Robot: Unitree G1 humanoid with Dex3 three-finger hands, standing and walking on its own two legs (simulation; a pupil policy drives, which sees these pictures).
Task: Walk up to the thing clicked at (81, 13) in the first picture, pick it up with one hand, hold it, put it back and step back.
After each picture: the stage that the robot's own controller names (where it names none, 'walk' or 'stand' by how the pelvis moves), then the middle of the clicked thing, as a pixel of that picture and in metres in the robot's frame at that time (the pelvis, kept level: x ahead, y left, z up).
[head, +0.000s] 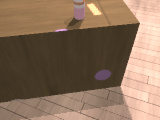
stand; out of the picture +0.97 +0.04 +0.05
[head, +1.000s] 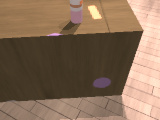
rise first; (76, 0) +0.88 +0.09 +0.07
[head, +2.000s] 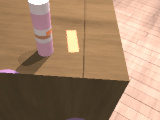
rise first; (42, 29) +0.57 +0.20 +0.08
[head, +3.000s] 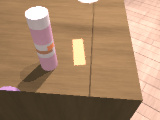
stand; (44, 42) +0.49 +0.17 +0.08
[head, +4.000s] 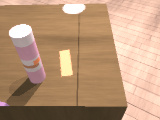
stand; (30, 57) +0.46 +0.22 +0.05
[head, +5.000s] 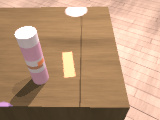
stand; (34, 58) +0.47 +0.21 +0.04
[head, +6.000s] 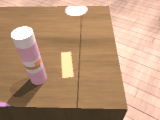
stand; (31, 59) +0.47 +0.22 +0.04
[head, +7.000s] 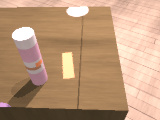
stand; (32, 59) +0.46 +0.22 +0.04
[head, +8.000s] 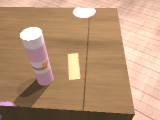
rise first; (39, 59) +0.46 +0.20 +0.05
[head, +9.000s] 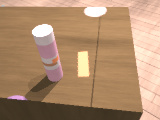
go down; (49, 56) +0.48 +0.18 +0.05
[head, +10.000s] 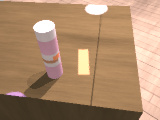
go down; (50, 52) +0.49 +0.17 +0.05
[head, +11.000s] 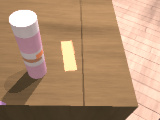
go down; (31, 49) +0.45 +0.16 +0.08
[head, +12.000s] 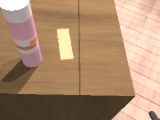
close in; (25, 36) +0.48 +0.17 +0.09
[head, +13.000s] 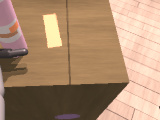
close; (4, 22) +0.49 +0.19 +0.12
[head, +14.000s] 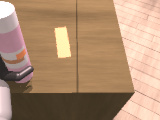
lift; (13, 49) +0.42 +0.20 +0.11
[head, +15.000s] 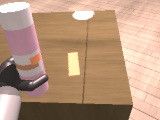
lift; (27, 54) +0.34 +0.16 +0.22
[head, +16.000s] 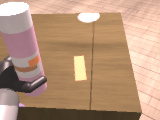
hold; (25, 55) +0.33 +0.16 +0.22
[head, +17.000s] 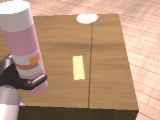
hold; (26, 53) +0.33 +0.16 +0.23
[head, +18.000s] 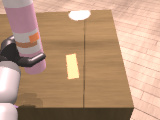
crouch; (26, 33) +0.41 +0.16 +0.23
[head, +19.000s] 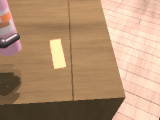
lower; out of the picture +0.50 +0.21 +0.19
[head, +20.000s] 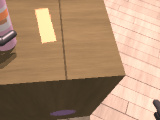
lower; out of the picture +0.53 +0.19 +0.13
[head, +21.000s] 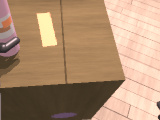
lower; out of the picture +0.51 +0.19 +0.13
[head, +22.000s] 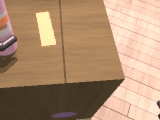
lower; out of the picture +0.52 +0.19 +0.13
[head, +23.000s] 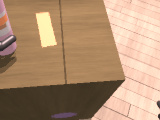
rest; out of the picture +0.52 +0.19 +0.13
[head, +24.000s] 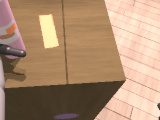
withdraw; (1, 23) +0.50 +0.18 +0.12
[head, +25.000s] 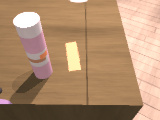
sink last; (36, 50) +0.46 +0.17 +0.09
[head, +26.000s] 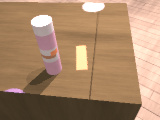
stand; (48, 48) +0.50 +0.18 +0.07
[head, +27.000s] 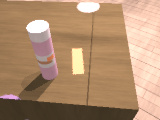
stand; (44, 53) +0.48 +0.18 +0.05
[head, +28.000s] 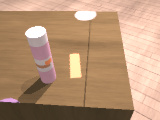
walk; (43, 57) +0.49 +0.18 +0.05
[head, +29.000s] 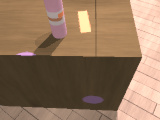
walk; (55, 11) +0.65 +0.15 +0.06
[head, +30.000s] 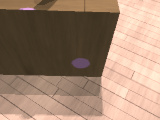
walk; out of the picture +0.94 +0.16 +0.07
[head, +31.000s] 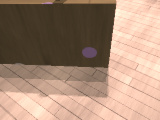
stand; out of the picture +1.25 +0.17 +0.07
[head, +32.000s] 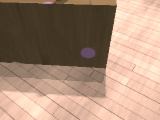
stand; out of the picture +1.25 +0.14 +0.05
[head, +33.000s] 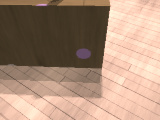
stand; out of the picture +1.25 +0.17 +0.04
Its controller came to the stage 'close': yes
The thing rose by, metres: 0.20
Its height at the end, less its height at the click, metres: +0.00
